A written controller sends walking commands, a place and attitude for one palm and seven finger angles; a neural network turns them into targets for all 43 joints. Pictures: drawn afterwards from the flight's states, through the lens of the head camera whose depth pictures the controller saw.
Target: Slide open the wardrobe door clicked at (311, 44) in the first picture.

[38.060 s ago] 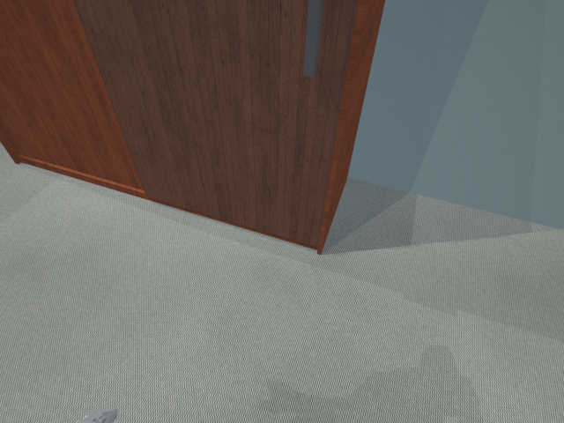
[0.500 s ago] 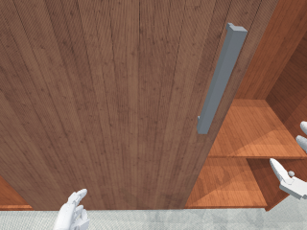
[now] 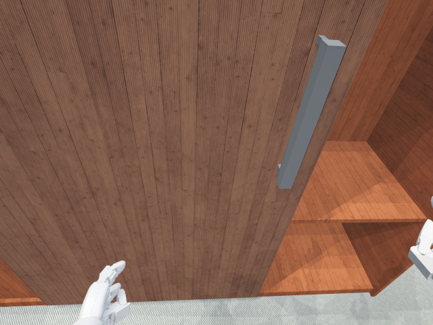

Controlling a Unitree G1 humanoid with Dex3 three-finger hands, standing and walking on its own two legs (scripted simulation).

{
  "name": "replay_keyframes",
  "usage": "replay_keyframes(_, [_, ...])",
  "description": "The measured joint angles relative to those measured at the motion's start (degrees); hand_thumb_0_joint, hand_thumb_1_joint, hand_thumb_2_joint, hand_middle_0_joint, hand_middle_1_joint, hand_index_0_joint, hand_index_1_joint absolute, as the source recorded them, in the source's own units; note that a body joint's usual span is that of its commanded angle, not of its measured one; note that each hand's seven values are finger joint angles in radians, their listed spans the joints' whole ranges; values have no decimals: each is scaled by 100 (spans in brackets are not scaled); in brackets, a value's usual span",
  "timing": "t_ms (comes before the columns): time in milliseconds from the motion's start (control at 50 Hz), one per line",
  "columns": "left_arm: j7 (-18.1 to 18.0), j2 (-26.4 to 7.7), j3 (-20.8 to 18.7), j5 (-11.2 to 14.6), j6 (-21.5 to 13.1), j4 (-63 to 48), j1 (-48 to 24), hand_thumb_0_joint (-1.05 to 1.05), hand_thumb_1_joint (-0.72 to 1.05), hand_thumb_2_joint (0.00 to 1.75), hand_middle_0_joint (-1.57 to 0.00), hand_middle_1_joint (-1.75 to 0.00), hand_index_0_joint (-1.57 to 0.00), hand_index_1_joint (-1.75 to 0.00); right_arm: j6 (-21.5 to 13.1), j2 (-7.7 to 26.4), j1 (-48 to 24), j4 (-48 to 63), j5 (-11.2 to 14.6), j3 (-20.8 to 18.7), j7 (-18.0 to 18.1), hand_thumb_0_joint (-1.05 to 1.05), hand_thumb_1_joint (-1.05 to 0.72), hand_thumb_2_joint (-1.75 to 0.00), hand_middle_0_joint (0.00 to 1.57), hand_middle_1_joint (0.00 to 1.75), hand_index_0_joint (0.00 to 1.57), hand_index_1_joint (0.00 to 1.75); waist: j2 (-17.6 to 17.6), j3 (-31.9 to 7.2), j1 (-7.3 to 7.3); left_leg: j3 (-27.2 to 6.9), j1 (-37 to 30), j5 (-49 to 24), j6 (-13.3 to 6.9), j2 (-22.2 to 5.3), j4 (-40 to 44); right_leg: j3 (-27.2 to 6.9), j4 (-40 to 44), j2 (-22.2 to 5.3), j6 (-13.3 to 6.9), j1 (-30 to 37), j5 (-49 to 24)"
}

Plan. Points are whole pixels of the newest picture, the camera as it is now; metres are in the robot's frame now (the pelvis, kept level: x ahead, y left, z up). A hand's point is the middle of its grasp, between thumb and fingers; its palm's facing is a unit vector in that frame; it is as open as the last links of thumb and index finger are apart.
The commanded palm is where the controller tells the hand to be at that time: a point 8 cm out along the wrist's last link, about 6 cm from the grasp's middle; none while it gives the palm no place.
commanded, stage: step back with the hand held close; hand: right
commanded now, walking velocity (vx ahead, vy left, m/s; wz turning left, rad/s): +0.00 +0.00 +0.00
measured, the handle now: (300, 121) +0.42 -0.16 +0.21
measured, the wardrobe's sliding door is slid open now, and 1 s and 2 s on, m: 0.56 0.56 0.56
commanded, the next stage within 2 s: stop stepping back and stand still in 1.28 s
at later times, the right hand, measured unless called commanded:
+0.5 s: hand (427, 261) +0.17 -0.29 +0.15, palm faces +0.39 +0.79 -0.47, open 7.4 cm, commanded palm +0.12 -0.33 +0.17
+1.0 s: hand out of the picture +0.11 -0.31 +0.16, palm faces +0.49 +0.75 -0.45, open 7.4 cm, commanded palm +0.05 -0.35 +0.17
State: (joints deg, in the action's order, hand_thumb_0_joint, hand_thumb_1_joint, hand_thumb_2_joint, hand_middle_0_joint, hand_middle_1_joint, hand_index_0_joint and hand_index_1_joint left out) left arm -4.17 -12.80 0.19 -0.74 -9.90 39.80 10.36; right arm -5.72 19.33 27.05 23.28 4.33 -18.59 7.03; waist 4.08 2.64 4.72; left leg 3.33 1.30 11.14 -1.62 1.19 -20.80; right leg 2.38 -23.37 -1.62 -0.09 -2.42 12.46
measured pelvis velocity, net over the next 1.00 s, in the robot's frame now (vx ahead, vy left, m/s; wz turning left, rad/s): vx -0.09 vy -0.05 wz -0.02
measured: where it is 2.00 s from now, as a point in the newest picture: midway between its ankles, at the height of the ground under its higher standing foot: outside the picture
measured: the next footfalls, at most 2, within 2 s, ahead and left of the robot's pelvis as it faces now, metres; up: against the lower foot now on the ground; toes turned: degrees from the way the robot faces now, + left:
right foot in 1.56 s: -0.16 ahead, -0.21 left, +0.00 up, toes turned -5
left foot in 1.82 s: -0.16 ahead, +0.01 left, +0.00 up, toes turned +6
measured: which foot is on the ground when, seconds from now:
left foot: down 0.00-1.00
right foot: down 0.00-1.00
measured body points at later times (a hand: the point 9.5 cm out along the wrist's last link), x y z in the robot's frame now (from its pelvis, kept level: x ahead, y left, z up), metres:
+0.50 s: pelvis -0.03 -0.04 -0.01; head -0.03 -0.03 +0.44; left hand +0.13 +0.22 -0.09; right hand +0.14 -0.33 +0.17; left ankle +0.02 +0.10 -0.74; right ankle +0.01 -0.12 -0.74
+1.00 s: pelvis -0.09 -0.05 -0.03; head -0.08 -0.06 +0.42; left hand +0.08 +0.20 -0.10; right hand +0.08 -0.35 +0.18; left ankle +0.02 +0.10 -0.74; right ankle +0.01 -0.12 -0.74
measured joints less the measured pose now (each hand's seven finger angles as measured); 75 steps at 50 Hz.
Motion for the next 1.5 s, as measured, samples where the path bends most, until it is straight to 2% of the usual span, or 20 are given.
replay_keyframes(160, [-18, -29, -15, 43, 50, 10, 79, 1, 91, 90, -20, -30, -21, -30, -58, 42, -61, -123, -12, -55, -18, 2, -88, -90, 21, 30, 21, 31, 14, 25, -38, -2, 38, -59, 1, 20, 29, 1, -37, -20, -5, -69, -26])
replay_keyframes(240, [27, -101, 16, 69, 273, -174, 61, 1, 91, 90, -20, -30, -21, -30, -245, 83, -78, -218, -78, -297, 29, 2, -89, -90, 21, 30, 21, 31, 28, -164, -188, 30, 527, -127, 14, 58, -51, -31, -352, -69, -33, -670, 31])
replay_keyframes(340, [-42, -154, -62, 73, 474, -372, 75, 1, 91, 90, -20, -30, -21, -30, -242, 63, 277, 21, -125, -188, 69, 2, -89, -90, 20, 30, 21, 31, -58, -246, -329, -104, 1035, -103, 112, -35, -336, 108, -503, 8, -122, -1075, 37])
replay_keyframes(420, [-135, -151, -113, 75, 621, -481, 97, 1, 91, 90, -20, -30, -21, -30, -191, 190, 470, 211, -144, -143, 94, 2, -89, -90, 21, 30, 21, 31, -148, -229, -383, -214, 1284, -88, 206, -134, -534, 222, -560, 99, -221, -1233, 13])
replay_keyframes(500, [-184, -111, -112, 83, 692, -580, 130, 1, 91, 90, -20, -30, -20, -30, -202, 361, 479, 317, -159, -287, 155, 2, -88, -90, 21, 30, 22, 31, -218, -191, -378, -279, 1480, -88, 273, -210, -717, 289, -655, 170, -304, -1377, -13])
replay_keyframes(620, [-180, -60, -48, 93, 619, -636, 177, 1, 91, 90, -20, -30, -21, -30, -337, 337, 356, 304, -235, -488, 245, 2, -89, -90, 21, 30, 22, 31, -209, -179, -335, -295, 1734, -87, 318, -265, -977, 306, -912, 212, -389, -1636, -9])
replay_keyframes(800, [-171, -1, 9, 55, 455, -515, 211, 1, 91, 90, -20, -30, -21, -30, -531, 112, 211, 364, -346, -423, 309, 2, -89, -90, 21, 30, 21, 31, -233, -167, -303, -232, 1982, -166, 305, -236, -1132, 227, -1277, 181, -404, -2002, 86])
replay_keyframes(1000, [-203, -32, -43, 10, 307, -529, 316, 1, 91, 90, -20, -30, -21, -30, -788, 361, 160, 521, -447, -624, 356, 2, -88, -90, 21, 30, 21, 31, -346, -43, -495, -436, 2123, -199, 285, -51, -1268, 48, -1461, 254, -452, -2251, 36])
replay_keyframes(1100, [-197, -69, -91, -15, 283, -482, 244, 1, 91, 90, -20, -30, -21, -30, -861, 346, 129, 565, -460, -760, 343, 1, -88, -90, 21, 30, 21, 31, -368, 42, -404, -481, 2276, -215, 322, -49, -1451, 86, -1653, 250, -457, -2401, 147])
replay_keyframes(1200, [-188, -26, -103, -36, 274, -434, 102, 1, 91, 90, -20, -30, -21, -30, -840, 254, -26, 647, -446, -716, 340, 1, -88, -90, 21, 30, 21, 31, -464, 106, -351, -520, 2439, -286, 311, -81, -1529, 142, -1790, 268, -428, -2569, 414])
replay_keyframes(1260, [-188, 12, -88, -56, 259, -467, 40, 1, 91, 90, -20, -30, -21, -30, -848, 254, -138, 736, -463, -683, 330, 2, -88, -90, 21, 30, 21, 31, -505, 159, -400, -569, 2550, -157, 263, -44, -1619, 143, -1820, 274, -448, -2675, 462])
replay_keyframes(1340, [-181, 89, -113, -80, 257, -545, 31, 1, 91, 90, -20, -30, -21, -30, -867, 445, -211, 861, -456, -770, 266, 2, -88, -90, 21, 30, 21, 31, -478, 255, -554, -650, 2689, 442, 139, 106, -1969, 180, -1843, 176, -510, -2799, 150])
replay_keyframes(1400, [-157, 136, -153, -77, 297, -514, 58, 1, 91, 90, -20, -30, -21, -30, -873, 626, -143, 983, -389, -895, 219, 1, -88, -90, 21, 30, 22, 31, -458, 283, -614, -666, 2726, 564, 61, 150, -2109, 255, -1987, 89, -430, -2912, 225])
replay_keyframes(1440, [-117, 112, -180, -58, 333, -427, 70, 1, 91, 90, -20, -30, -21, -30, -897, 654, -43, 1088, -352, -935, 233, 1, -88, -90, 21, 30, 22, 31, -483, 241, -544, -656, 2767, 318, 92, 47, -2036, 197, -2514, 176, -155, -3133, 902])
replay_keyframes(1460, [-79, 92, -190, -77, 373, -340, 57, 1, 91, 90, -20, -30, -21, -30, -896, 637, 21, 1137, -343, -952, 246, 1, -88, -90, 21, 30, 22, 31, -539, 209, -444, -683, 2782, 78, 95, -37, -1948, 127, -3081, 253, -42, -3215, 1078])
replay_keyframes(1500, [-31, 65, -156, -80, 481, -179, 37, 1, 91, 90, -20, -30, -21, -30, -829, 548, 94, 1168, -320, -962, 289, 1, -88, -90, 21, 30, 22, 31, -669, 109, -204, -706, 2809, -269, 171, -237, -1751, 49, -3772, 294, 24, -2998, 1314])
